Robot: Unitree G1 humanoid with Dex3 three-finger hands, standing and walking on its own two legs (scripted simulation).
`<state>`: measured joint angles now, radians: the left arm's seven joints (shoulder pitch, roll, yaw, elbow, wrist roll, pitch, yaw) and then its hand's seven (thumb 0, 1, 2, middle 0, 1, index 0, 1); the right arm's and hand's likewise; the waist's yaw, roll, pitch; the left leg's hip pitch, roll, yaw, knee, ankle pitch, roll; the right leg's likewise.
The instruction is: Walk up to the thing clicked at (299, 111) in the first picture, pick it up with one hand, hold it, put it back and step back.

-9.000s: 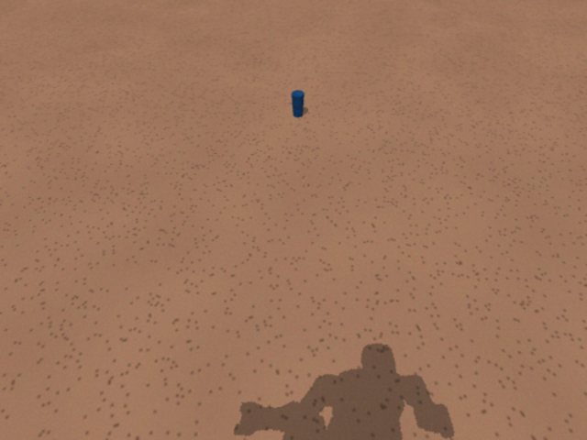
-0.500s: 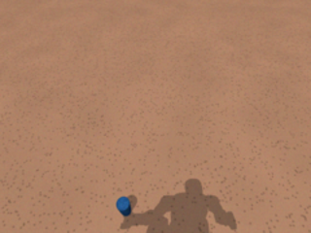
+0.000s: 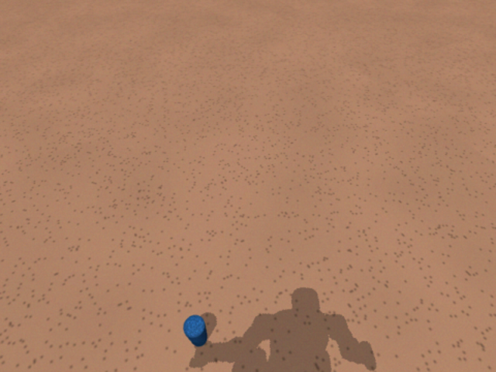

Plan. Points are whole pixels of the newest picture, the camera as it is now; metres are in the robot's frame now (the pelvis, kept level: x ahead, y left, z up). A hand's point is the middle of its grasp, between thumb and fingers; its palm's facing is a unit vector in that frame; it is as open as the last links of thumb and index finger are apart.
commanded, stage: stand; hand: left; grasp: from the side
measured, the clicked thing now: (196, 332) +0.38 +0.22 -0.71
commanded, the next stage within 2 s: go down in 0.28 s
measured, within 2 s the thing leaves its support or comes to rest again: neither
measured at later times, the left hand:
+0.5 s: hand out of the picture +0.11 +0.25 -0.16, palm faces +0.05 -0.94 -0.33, open 8.2 cm
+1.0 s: hand out of the picture +0.17 +0.27 -0.19, palm faces +0.06 -0.94 -0.32, open 16.8 cm
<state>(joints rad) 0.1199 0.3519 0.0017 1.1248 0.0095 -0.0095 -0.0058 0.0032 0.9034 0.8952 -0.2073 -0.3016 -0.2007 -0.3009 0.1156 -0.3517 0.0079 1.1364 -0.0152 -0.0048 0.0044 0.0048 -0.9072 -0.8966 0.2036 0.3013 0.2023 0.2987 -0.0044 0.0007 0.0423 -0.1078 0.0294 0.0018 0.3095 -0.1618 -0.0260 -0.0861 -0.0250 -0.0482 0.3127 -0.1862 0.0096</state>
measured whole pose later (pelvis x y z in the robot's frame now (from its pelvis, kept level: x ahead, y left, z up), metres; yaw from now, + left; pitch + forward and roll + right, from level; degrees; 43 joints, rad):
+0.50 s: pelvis -0.01 +0.00 -0.01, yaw +0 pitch +1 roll +0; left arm 0.05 0.32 0.06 1.07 -0.01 -0.03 0.01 0.01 0.80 0.79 -0.18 -0.22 -0.17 -0.22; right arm 0.18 -0.33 0.01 0.95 0.04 -0.04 -0.03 0.01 -0.93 -0.91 0.20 0.30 0.20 0.30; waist -0.01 0.01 0.06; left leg -0.24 0.02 0.00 0.42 -0.20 -0.02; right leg -0.21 -0.03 -0.05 0.42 -0.22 0.01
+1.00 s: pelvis +0.01 +0.02 -0.05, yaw -1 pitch +12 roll -1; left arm 0.14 0.32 0.21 0.66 0.05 0.19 -0.04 0.00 -0.41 0.07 -0.08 -0.08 -0.08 -0.08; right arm 0.25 -0.26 -0.03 0.64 0.02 -0.11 -0.05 0.01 -0.87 -0.88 0.20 0.30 0.20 0.30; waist -0.03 0.00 -0.08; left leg -0.67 0.03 0.00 0.89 -0.44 0.00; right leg -0.63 -0.03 -0.03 0.85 -0.43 0.03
